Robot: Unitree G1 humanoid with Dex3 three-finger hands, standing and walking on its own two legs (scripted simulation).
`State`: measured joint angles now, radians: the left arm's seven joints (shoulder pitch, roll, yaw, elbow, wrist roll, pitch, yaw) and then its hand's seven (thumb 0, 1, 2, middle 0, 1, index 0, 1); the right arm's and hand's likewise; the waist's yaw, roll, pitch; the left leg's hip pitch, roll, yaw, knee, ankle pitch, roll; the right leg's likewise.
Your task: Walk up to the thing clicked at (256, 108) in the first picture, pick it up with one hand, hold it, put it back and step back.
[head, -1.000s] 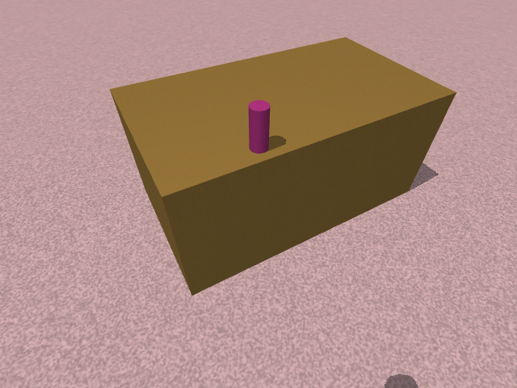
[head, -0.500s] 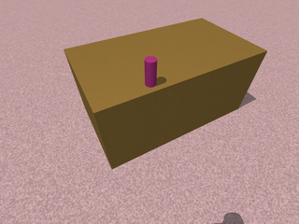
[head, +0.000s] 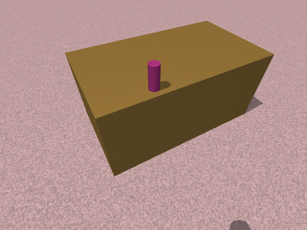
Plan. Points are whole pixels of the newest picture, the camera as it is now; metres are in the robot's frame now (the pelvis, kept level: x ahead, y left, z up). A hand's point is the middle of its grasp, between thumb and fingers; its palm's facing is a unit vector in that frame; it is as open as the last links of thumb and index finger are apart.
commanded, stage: stand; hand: right
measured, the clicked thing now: (154, 76) +0.90 +0.01 -0.10
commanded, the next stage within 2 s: walk up in 0.12 s
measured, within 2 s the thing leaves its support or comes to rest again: neither
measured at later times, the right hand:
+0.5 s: hand out of the picture +0.17 -0.24 -0.14, palm faces -0.18 +0.86 -0.48, open 7.3 cm
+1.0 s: hand (221, 157) +0.44 -0.25 -0.16, palm faces -0.39 +0.80 -0.46, open 7.3 cm
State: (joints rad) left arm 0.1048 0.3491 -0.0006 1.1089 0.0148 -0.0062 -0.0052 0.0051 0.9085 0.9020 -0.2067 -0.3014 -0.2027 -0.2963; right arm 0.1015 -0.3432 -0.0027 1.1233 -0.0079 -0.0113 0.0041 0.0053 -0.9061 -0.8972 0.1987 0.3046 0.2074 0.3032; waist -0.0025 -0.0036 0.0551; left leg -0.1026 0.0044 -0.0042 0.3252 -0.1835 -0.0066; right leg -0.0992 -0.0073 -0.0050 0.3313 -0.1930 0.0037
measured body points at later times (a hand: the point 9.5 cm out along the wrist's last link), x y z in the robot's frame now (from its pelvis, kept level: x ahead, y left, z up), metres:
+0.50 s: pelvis +0.07 +0.05 -0.03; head +0.08 +0.09 +0.42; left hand +0.06 +0.39 -0.16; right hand +0.18 -0.28 -0.11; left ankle +0.09 +0.17 -0.75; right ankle +0.03 -0.10 -0.70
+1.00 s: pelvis +0.27 +0.00 -0.03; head +0.29 +0.01 +0.42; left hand +0.23 +0.33 -0.13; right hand +0.46 -0.29 -0.13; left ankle +0.20 +0.12 -0.68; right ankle +0.35 -0.09 -0.75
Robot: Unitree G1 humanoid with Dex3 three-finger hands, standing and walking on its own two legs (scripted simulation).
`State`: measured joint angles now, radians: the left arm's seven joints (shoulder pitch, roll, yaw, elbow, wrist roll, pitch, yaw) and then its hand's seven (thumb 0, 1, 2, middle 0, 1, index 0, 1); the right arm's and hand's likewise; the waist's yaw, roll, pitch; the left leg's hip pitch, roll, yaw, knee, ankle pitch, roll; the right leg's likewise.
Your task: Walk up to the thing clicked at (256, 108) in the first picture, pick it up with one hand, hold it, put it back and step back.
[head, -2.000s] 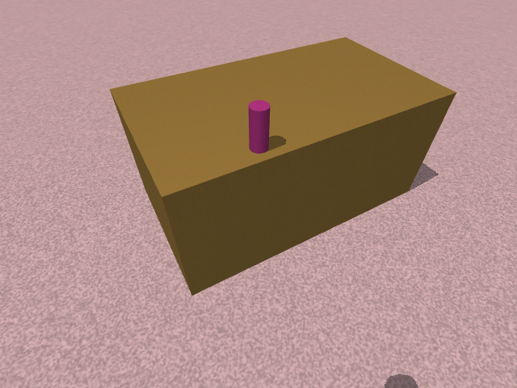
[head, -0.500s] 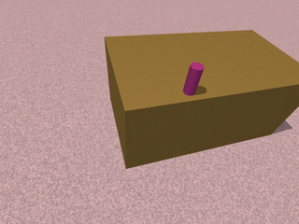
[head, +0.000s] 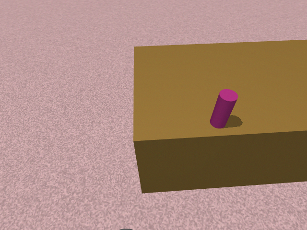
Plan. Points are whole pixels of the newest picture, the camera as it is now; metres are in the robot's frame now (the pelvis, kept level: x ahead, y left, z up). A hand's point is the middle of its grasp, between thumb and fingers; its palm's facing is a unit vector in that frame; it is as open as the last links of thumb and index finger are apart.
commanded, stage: walk up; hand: right
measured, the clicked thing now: (222, 109) +0.59 -0.23 -0.07
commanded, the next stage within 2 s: none
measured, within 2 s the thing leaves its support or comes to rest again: neither
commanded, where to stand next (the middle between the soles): +0.18 -0.07 m, yaw +7 degrees
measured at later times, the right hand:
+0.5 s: hand (302, 226) +0.20 -0.40 -0.14, palm faces -0.10 +0.86 -0.49, open 7.4 cm
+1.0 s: hand (277, 208) +0.25 -0.35 -0.15, palm faces -0.17 +0.91 -0.37, open 7.3 cm
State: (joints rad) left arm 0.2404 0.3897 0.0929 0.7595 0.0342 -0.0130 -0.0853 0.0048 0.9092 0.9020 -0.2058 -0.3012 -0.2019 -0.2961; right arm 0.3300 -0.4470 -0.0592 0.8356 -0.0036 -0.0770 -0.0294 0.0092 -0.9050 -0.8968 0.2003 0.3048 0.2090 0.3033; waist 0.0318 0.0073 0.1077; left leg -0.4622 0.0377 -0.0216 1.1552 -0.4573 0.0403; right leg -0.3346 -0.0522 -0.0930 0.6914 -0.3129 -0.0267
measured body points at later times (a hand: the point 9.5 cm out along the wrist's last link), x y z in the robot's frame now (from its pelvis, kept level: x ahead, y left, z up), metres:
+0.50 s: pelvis +0.11 -0.10 -0.02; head +0.13 -0.09 +0.43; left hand +0.14 +0.23 -0.14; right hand +0.20 -0.44 -0.10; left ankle +0.15 +0.07 -0.71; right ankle +0.17 -0.26 -0.72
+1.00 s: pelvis +0.12 -0.10 -0.01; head +0.15 -0.11 +0.44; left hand +0.14 +0.23 -0.11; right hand +0.26 -0.40 -0.13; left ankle +0.12 +0.02 -0.71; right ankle +0.16 -0.24 -0.72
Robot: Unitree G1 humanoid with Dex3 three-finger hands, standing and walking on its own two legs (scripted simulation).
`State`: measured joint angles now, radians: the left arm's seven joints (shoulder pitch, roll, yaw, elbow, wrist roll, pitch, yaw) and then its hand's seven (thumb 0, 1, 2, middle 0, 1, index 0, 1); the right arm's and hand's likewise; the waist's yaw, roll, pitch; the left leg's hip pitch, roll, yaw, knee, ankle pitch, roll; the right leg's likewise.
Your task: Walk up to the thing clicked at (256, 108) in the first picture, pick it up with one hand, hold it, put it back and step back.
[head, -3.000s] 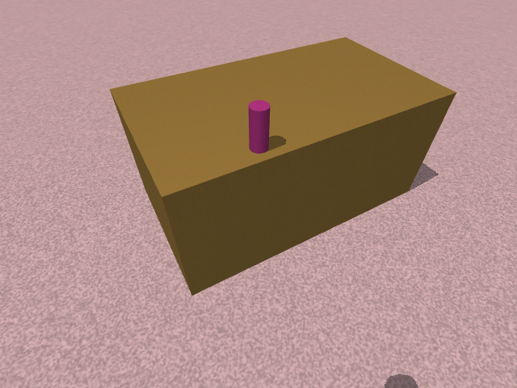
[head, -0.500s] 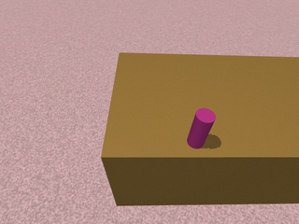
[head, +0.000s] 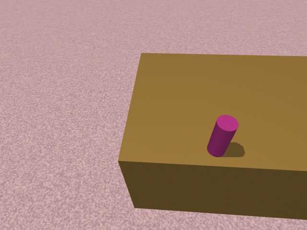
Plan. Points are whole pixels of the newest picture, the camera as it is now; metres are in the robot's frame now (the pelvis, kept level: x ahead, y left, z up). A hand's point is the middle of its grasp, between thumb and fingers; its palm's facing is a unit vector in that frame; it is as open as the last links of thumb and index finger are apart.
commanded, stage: walk up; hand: right
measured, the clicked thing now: (221, 137) +0.44 -0.21 -0.07
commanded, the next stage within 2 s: stand in 1.16 s
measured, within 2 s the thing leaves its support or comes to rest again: neither
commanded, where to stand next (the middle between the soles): +0.07 +0.02 m, yaw -2 degrees
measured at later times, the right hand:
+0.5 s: hand out of the picture +0.12 -0.25 -0.12, palm faces +0.02 +0.95 -0.33, open 7.3 cm
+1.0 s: hand out of the picture +0.08 -0.26 -0.12, palm faces +0.08 +0.94 -0.33, open 7.3 cm
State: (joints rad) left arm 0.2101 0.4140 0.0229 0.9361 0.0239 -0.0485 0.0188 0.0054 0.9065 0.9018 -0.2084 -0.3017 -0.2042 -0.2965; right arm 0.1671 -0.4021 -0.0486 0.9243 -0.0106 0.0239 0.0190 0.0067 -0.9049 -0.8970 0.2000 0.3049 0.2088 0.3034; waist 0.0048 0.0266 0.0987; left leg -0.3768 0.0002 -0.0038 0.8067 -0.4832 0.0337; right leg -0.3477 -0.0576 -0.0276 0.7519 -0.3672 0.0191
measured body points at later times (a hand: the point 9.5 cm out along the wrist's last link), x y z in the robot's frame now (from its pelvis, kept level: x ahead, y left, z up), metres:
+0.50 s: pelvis +0.01 +0.01 +0.03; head +0.02 +0.00 +0.48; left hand +0.09 +0.32 -0.10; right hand +0.12 -0.30 -0.10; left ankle +0.03 +0.12 -0.71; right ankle +0.02 -0.14 -0.71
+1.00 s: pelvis +0.02 +0.00 +0.03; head +0.03 +0.00 +0.48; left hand +0.13 +0.30 -0.09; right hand +0.07 -0.31 -0.10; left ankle +0.03 +0.12 -0.71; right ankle +0.02 -0.14 -0.71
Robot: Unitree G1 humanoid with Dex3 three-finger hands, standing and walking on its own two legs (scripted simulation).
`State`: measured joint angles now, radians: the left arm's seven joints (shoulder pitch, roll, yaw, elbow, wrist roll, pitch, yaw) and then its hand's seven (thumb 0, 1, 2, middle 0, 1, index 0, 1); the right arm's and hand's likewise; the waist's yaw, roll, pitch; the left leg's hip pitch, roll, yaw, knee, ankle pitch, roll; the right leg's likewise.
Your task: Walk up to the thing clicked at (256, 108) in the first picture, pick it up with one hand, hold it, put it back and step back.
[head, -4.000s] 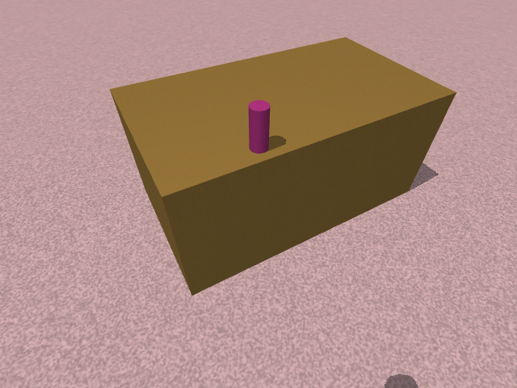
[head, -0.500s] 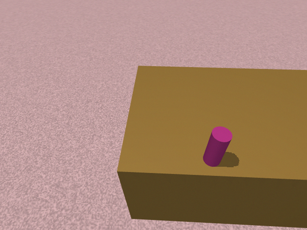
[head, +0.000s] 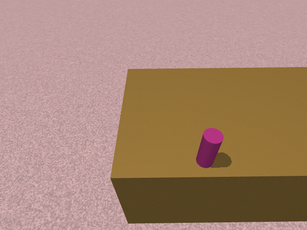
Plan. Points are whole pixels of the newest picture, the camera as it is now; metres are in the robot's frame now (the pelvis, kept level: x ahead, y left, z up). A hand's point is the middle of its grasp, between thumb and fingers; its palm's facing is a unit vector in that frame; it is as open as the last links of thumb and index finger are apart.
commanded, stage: walk up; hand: right
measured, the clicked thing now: (208, 149) +0.44 -0.19 -0.10
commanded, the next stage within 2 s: stand in 0.16 s
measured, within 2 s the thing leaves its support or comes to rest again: neither
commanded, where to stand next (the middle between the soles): +0.05 +0.02 m, yaw +1 degrees
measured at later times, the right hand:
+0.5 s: hand out of the picture +0.09 -0.26 -0.15, palm faces +0.01 +0.94 -0.33, open 7.3 cm
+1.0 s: hand out of the picture +0.07 -0.26 -0.15, palm faces -0.01 +0.95 -0.33, open 7.3 cm
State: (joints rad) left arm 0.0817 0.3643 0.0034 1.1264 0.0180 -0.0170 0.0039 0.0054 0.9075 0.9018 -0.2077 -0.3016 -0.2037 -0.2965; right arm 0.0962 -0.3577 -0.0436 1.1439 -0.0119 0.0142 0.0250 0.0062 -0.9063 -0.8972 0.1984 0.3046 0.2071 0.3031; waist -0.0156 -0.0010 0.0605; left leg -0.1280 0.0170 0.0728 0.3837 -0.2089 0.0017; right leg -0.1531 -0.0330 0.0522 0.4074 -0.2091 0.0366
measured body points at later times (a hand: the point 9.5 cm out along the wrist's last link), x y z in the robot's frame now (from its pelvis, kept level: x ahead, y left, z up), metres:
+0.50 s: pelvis +0.00 -0.01 +0.00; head +0.01 +0.00 +0.45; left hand +0.10 +0.29 -0.13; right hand +0.09 -0.31 -0.12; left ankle +0.00 +0.12 -0.74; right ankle +0.01 -0.14 -0.74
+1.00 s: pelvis -0.01 -0.01 +0.00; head +0.00 -0.01 +0.45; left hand +0.06 +0.29 -0.13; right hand +0.07 -0.31 -0.13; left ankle +0.00 +0.12 -0.74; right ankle +0.01 -0.14 -0.74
